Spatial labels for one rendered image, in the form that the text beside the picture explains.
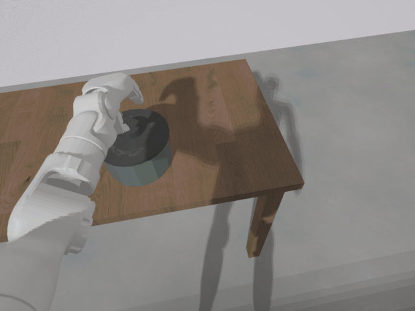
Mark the left robot upper arm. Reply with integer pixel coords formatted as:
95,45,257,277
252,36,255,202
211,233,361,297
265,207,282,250
0,183,96,311

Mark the table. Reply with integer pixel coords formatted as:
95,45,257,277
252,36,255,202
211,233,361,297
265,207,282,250
0,59,305,258

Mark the knob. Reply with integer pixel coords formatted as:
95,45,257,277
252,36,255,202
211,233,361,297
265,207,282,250
119,119,141,139

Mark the robot left hand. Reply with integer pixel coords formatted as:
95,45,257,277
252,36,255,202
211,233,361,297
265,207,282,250
82,72,143,135

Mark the lid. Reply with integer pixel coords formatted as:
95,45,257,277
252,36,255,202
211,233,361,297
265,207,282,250
104,109,169,167

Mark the pot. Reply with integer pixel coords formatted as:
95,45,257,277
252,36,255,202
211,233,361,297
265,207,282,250
103,141,172,187

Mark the left robot forearm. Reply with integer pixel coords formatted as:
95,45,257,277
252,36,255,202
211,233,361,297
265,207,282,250
7,86,120,241

